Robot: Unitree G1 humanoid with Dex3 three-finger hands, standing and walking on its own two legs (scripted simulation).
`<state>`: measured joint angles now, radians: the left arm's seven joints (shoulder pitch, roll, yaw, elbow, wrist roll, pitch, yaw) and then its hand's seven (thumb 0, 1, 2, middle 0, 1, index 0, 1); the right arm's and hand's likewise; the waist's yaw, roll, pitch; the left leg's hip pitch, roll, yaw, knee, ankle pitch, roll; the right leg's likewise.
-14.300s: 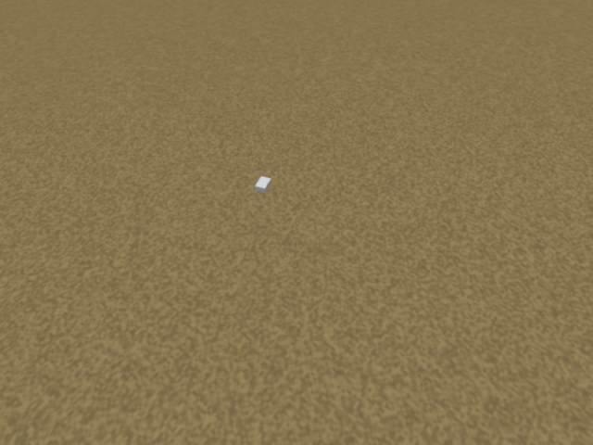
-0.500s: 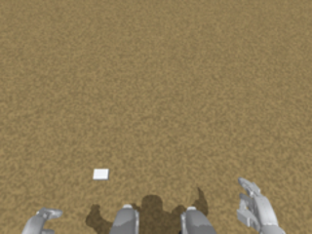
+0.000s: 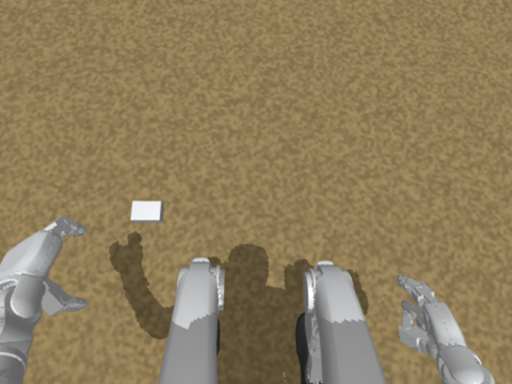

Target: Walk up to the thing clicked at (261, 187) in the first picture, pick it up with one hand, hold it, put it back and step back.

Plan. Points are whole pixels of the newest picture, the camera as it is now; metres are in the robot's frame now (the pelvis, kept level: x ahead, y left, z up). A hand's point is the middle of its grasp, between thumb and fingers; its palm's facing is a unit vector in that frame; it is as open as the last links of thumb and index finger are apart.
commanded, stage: rise first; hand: left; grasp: from above
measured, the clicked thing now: (147, 212) +0.46 +0.32 -0.47
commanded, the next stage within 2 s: none
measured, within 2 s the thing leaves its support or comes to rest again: neither
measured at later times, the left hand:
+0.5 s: hand (85, 238) +0.35 +0.37 -0.26, palm faces -0.46 -0.18 -0.87, open 12.8 cm
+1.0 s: hand (95, 225) +0.38 +0.38 -0.31, palm faces -0.45 -0.07 -0.89, open 12.4 cm
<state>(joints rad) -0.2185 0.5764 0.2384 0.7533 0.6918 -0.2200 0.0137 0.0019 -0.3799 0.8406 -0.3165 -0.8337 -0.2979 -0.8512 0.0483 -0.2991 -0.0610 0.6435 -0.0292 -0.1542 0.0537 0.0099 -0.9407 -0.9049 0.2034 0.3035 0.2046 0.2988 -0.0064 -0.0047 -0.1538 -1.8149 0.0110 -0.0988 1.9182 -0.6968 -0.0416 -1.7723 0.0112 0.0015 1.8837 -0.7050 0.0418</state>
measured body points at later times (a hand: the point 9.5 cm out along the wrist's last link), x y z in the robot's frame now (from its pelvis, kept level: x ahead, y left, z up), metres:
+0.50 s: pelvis -0.04 +0.01 -0.13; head +0.18 +0.07 +0.25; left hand +0.37 +0.38 -0.21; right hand +0.05 -0.28 -0.25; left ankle +0.06 +0.13 -0.45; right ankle +0.06 -0.14 -0.45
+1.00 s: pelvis -0.02 +0.02 -0.17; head +0.21 +0.09 +0.21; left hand +0.40 +0.38 -0.26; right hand +0.08 -0.27 -0.27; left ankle +0.06 +0.13 -0.45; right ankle +0.06 -0.14 -0.45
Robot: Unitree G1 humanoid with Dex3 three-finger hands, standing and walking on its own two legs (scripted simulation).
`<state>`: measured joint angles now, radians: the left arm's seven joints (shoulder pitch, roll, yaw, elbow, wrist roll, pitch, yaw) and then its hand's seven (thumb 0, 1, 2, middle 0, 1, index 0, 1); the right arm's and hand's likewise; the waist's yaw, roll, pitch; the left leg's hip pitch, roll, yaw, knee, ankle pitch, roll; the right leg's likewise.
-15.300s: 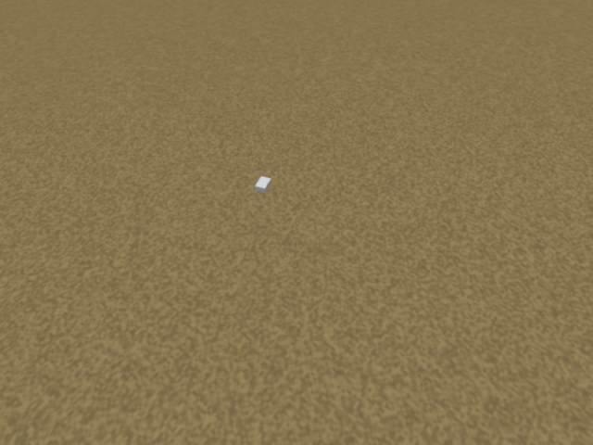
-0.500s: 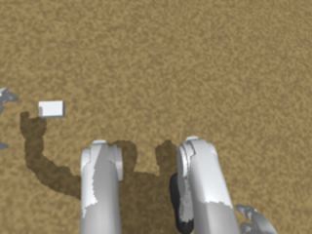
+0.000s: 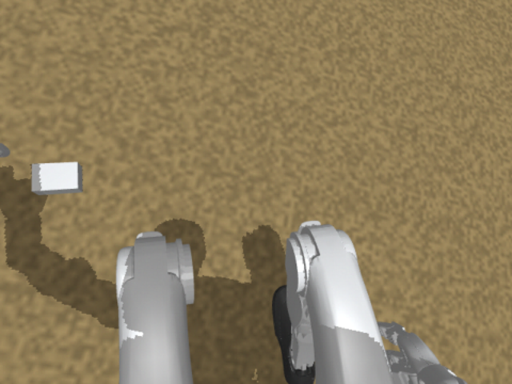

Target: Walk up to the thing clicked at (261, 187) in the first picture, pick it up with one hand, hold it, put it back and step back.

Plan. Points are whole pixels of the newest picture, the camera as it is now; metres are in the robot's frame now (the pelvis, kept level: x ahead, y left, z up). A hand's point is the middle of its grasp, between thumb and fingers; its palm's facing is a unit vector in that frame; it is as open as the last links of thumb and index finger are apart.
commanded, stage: rise first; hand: left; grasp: from above
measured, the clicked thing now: (58, 178) +0.45 +0.35 -0.31
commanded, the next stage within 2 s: none
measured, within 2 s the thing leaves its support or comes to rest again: neither
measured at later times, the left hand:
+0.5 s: hand out of the picture +0.39 +0.40 -0.18, palm faces -0.44 -0.14 -0.89, open 12.4 cm
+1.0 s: hand (2, 188) +0.39 +0.39 -0.19, palm faces -0.42 -0.15 -0.90, open 12.5 cm
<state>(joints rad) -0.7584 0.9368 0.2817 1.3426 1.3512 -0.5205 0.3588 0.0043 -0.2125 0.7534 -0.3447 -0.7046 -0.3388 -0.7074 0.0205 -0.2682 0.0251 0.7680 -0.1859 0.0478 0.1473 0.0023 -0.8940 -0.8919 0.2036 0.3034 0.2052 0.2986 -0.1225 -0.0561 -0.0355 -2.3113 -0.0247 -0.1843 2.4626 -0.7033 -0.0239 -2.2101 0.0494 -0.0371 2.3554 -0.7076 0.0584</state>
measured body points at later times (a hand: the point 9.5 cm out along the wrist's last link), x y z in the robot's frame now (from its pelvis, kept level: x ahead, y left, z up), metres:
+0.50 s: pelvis +0.01 +0.00 -0.01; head +0.25 +0.10 +0.36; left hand +0.41 +0.40 -0.13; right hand +0.11 -0.28 -0.12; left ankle +0.07 +0.13 -0.29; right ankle +0.10 -0.14 -0.29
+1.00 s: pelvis +0.00 +0.00 -0.02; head +0.23 +0.11 +0.35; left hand +0.41 +0.39 -0.14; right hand +0.10 -0.27 -0.11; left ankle +0.07 +0.13 -0.29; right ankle +0.10 -0.14 -0.29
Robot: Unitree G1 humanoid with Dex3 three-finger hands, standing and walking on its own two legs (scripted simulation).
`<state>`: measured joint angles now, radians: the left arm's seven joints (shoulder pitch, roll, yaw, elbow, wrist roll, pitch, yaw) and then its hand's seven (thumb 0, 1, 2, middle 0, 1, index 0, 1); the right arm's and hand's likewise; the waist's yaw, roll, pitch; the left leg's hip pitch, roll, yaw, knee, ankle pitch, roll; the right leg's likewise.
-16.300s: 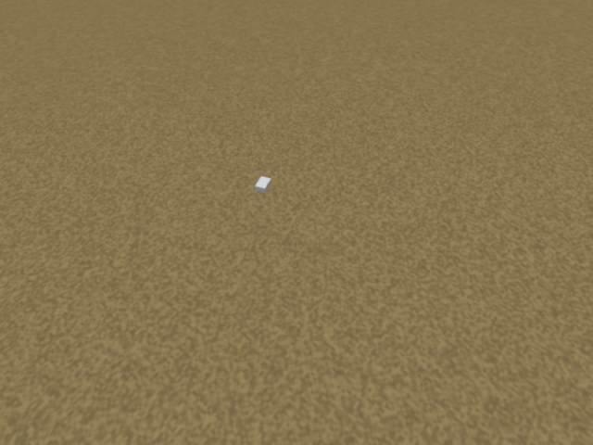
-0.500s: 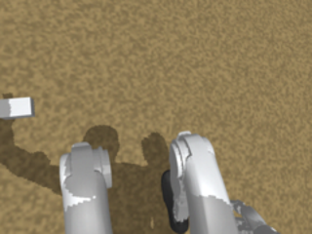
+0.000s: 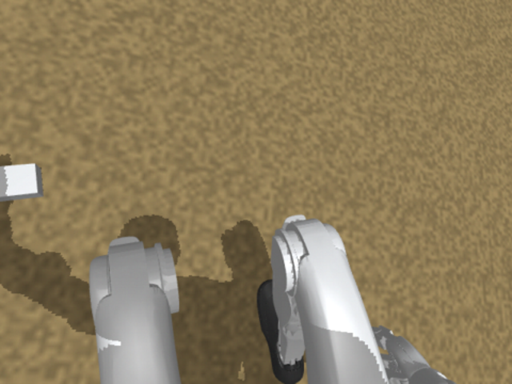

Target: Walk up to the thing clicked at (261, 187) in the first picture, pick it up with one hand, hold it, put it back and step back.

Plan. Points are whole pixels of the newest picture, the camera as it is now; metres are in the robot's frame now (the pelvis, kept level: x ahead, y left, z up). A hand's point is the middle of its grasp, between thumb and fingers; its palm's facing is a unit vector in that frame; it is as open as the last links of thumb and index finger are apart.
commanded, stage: rise first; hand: left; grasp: from above
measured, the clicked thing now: (13, 182) +0.43 +0.37 -0.29
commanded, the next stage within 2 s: none
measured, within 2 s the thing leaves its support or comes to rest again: neither
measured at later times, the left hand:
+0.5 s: hand out of the picture +0.38 +0.40 -0.17, palm faces -0.42 -0.15 -0.89, open 12.8 cm
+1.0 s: hand out of the picture +0.39 +0.40 -0.16, palm faces -0.42 -0.14 -0.90, open 13.0 cm
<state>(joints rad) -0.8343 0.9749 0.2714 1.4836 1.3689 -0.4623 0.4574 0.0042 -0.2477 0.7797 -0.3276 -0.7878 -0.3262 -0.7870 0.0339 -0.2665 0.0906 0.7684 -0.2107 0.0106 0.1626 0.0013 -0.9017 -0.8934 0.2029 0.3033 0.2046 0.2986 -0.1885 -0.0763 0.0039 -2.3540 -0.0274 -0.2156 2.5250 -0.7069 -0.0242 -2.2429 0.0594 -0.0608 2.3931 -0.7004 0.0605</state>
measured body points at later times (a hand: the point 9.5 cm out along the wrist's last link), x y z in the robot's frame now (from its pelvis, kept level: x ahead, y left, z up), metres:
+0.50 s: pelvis +0.00 +0.00 +0.00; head +0.23 +0.11 +0.37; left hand +0.40 +0.40 -0.12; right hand +0.11 -0.27 -0.09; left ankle +0.07 +0.13 -0.27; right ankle +0.11 -0.14 -0.27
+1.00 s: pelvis +0.00 +0.00 +0.01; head +0.23 +0.11 +0.37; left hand +0.40 +0.40 -0.11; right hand +0.11 -0.27 -0.09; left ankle +0.07 +0.13 -0.27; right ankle +0.11 -0.14 -0.27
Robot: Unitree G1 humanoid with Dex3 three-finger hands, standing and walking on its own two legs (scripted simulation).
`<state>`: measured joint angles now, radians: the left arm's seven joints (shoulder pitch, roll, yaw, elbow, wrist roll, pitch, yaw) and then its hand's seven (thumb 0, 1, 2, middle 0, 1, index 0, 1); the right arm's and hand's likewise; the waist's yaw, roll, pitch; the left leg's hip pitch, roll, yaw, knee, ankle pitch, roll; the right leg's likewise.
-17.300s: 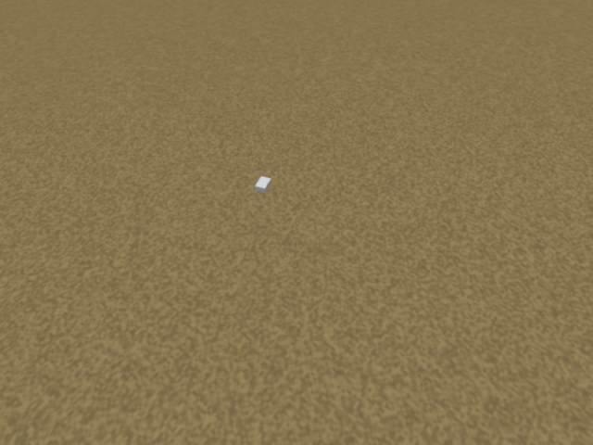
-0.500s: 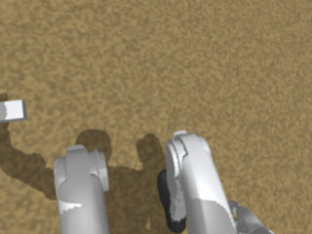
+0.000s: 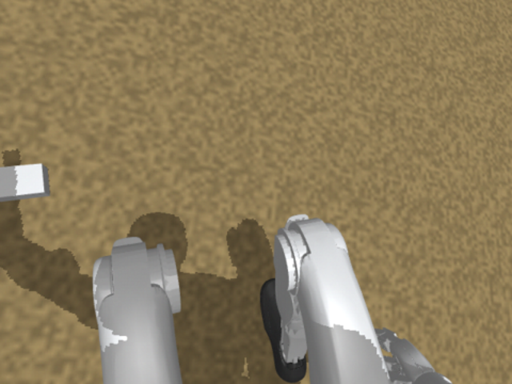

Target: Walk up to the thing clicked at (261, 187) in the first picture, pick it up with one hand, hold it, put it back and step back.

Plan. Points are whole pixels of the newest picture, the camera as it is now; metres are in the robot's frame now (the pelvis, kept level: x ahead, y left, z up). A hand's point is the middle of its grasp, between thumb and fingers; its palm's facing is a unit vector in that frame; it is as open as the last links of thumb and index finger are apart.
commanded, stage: rise first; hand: left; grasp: from above
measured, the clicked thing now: (21, 182) +0.44 +0.36 -0.29
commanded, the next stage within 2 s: none
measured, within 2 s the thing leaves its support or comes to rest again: neither
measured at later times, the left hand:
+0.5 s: hand out of the picture +0.39 +0.40 -0.16, palm faces -0.42 -0.13 -0.90, open 13.1 cm
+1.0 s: hand out of the picture +0.39 +0.40 -0.17, palm faces -0.43 -0.13 -0.90, open 13.3 cm
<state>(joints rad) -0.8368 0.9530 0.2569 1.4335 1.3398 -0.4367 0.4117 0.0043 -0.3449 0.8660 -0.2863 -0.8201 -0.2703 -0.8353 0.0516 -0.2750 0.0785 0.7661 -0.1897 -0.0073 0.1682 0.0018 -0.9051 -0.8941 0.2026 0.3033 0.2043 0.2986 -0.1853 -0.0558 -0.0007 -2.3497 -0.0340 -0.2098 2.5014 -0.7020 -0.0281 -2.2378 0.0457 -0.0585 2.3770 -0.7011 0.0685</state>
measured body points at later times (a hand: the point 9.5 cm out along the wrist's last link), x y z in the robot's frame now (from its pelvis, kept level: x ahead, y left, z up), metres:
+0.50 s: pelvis +0.00 +0.00 +0.00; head +0.23 +0.11 +0.37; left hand +0.41 +0.40 -0.11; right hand +0.10 -0.27 -0.10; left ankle +0.07 +0.13 -0.28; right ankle +0.10 -0.14 -0.28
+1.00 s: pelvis +0.00 +0.00 +0.00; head +0.23 +0.12 +0.37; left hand +0.41 +0.40 -0.12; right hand +0.10 -0.27 -0.09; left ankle +0.07 +0.13 -0.28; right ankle +0.10 -0.14 -0.28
